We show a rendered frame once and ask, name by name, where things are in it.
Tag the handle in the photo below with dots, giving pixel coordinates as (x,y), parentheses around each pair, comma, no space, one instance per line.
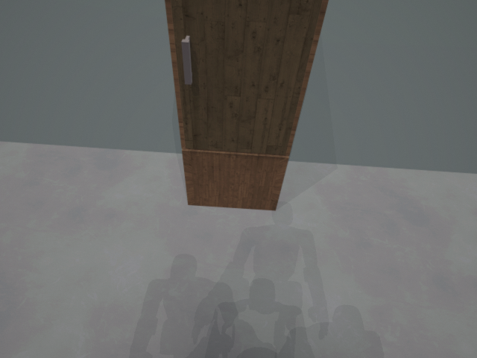
(187,66)

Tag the cupboard door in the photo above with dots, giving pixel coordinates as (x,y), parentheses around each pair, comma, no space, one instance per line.
(249,59)

